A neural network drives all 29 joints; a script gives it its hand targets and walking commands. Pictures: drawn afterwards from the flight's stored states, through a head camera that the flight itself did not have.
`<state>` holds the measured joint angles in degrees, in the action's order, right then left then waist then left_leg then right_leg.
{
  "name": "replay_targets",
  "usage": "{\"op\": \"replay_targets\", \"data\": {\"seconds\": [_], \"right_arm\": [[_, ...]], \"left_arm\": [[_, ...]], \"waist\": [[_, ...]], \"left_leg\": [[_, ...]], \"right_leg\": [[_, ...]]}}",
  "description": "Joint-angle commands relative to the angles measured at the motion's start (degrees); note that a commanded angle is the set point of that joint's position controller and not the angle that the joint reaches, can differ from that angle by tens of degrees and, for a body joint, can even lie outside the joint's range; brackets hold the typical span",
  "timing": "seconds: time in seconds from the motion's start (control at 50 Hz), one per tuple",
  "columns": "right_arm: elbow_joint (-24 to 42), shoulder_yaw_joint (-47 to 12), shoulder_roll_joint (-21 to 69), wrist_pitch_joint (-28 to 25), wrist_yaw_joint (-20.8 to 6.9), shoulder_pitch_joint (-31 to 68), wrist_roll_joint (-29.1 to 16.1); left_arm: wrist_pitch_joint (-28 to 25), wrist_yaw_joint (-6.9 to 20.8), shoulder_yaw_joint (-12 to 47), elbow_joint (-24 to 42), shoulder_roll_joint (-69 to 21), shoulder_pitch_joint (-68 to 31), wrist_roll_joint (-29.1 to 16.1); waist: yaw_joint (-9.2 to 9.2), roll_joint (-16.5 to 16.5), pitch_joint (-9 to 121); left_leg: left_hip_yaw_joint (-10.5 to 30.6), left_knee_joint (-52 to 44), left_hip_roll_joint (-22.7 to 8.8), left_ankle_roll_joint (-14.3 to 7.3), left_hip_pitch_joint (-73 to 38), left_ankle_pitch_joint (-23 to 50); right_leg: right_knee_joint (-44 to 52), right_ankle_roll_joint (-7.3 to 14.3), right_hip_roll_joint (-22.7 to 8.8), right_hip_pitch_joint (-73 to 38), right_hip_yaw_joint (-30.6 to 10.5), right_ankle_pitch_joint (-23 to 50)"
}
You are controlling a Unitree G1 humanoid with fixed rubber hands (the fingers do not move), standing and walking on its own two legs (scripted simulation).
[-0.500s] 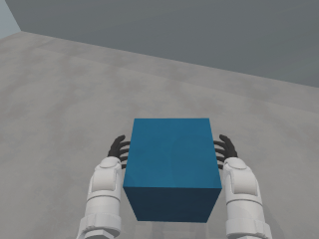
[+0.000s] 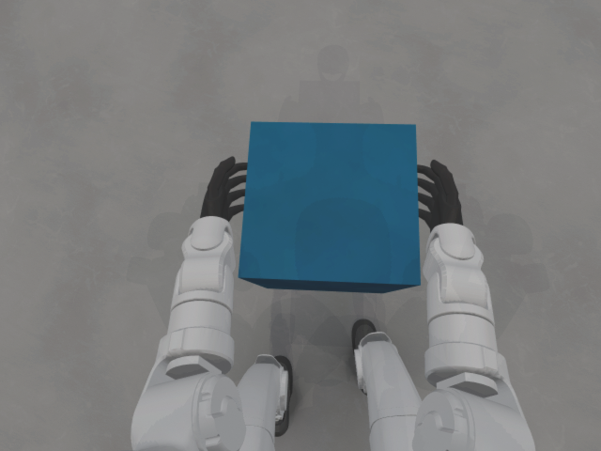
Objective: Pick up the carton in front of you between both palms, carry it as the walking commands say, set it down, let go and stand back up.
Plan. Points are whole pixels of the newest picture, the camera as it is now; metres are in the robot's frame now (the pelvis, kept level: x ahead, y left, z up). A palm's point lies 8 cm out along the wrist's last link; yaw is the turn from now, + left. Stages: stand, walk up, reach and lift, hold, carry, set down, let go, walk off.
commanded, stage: set down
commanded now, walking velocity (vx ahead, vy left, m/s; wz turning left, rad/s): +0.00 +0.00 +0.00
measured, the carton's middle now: (327, 221) +0.40 -0.03 -0.15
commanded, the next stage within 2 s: none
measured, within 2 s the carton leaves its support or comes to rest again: neither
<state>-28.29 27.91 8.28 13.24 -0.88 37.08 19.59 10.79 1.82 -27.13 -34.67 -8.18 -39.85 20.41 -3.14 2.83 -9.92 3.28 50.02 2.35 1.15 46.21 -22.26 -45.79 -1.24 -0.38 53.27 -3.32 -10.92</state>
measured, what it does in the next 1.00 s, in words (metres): lowers itself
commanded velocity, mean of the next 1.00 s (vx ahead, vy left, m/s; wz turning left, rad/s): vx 0.00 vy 0.00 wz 0.00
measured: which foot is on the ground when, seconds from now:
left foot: down 0.00-1.00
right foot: down 0.00-1.00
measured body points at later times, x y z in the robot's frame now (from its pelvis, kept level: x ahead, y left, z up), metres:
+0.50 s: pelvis -0.01 +0.01 -0.12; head +0.27 -0.01 +0.23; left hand +0.48 +0.10 -0.22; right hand +0.44 -0.20 -0.22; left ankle +0.01 +0.13 -0.69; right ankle +0.10 -0.13 -0.69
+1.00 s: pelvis -0.04 +0.01 -0.24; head +0.30 -0.02 +0.05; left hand +0.53 +0.09 -0.37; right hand +0.46 -0.20 -0.38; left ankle +0.01 +0.13 -0.69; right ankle +0.10 -0.13 -0.69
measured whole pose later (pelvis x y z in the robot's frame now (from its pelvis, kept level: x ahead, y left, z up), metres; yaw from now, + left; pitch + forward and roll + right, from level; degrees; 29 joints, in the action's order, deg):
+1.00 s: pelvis -0.04 +0.01 -0.24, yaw +4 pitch +50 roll +2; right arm -31.3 34.3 1.9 19.4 4.4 67.0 14.1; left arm 17.9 -0.5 -20.3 -48.7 8.1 -77.3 11.3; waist -6.3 3.6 -0.3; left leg 2.3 104.6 6.1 2.2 117.7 -36.6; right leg -97.6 -3.2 0.0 125.5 -4.8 -21.6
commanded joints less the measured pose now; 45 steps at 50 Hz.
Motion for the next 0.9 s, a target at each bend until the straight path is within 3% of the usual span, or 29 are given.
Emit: {"op": "replay_targets", "data": {"seconds": [0.0,0.04,0.08,0.18,0.26,0.4,0.6,0.88], "right_arm": [[2.1,-36.2,45.2,-5.0,-9.5,30.8,-10.8],[3.9,-37.7,45.2,-4.1,-10.1,31.2,-11.8],[3.1,-37.7,45.6,-2.5,-11.2,29.8,-11.5],[-4.6,-32.4,47.1,1.7,-15.5,29.5,-9.0],[-5.6,-29.3,46.6,2.6,-16.6,34.1,-8.5],[-6.7,-27.7,45.7,3.7,-15.2,40.9,-8.5],[-3.9,-30.3,45.7,5.2,-11.2,51.1,-12.6],[-6.1,-24.6,40.0,6.0,-8.4,64.3,-12.7]], "left_arm": [[-5.7,8.2,38.3,4.2,-45.3,-31.7,-13.5],[-4.7,7.6,42.6,6.7,-46.2,-32.6,-15.9],[-3.0,7.6,43.0,5.8,-47.3,-31.1,-15.9],[2.1,9.8,36.4,-1.4,-49.9,-31.4,-12.1],[2.8,10.5,34.5,-2.1,-48.6,-36.2,-12.0],[3.5,10.4,31.2,-4.9,-45.1,-42.2,-11.6],[4.7,11.0,34.1,-5.1,-41.8,-52.8,-16.3],[5.9,11.5,28.3,-13.5,-34.8,-63.6,-15.9]], "waist": [[-2.16,-2.7,67.1],[-3.50,-2.2,76.7],[-3.80,-1.2,76.6],[-3.48,2.7,61.9],[-4.09,2.4,62.9],[-3.52,0.2,67.3],[-4.59,-0.6,78.1],[-5.43,-0.7,73.1]], "left_leg": [[-1.6,0.8,7.6,1.0,10.8,18.4],[-1.6,4.3,7.4,1.6,11.6,23.0],[-1.4,6.4,7.4,2.0,13.1,24.6],[-1.5,7.7,7.0,1.7,20.0,14.4],[-1.9,11.7,7.2,1.3,25.2,13.5],[-3.9,19.1,8.6,0.8,36.2,8.1],[-6.7,30.2,9.7,0.4,47.8,4.4],[-8.1,40.6,9.7,-0.7,61.1,-3.4]], "right_leg": [[-13.0,0.4,6.6,-42.1,2.0,34.3],[-16.5,0.4,7.0,-39.0,3.0,36.9],[-17.8,0.1,7.4,-31.4,3.6,33.6],[-17.9,0.4,7.7,-8.1,4.7,15.6],[-21.4,0.6,7.5,-0.8,5.3,14.6],[-28.1,-0.4,7.6,4.9,6.1,11.8],[-38.3,-1.7,7.7,5.0,6.7,12.6],[-48.2,-2.2,7.0,13.0,7.9,6.4]]}}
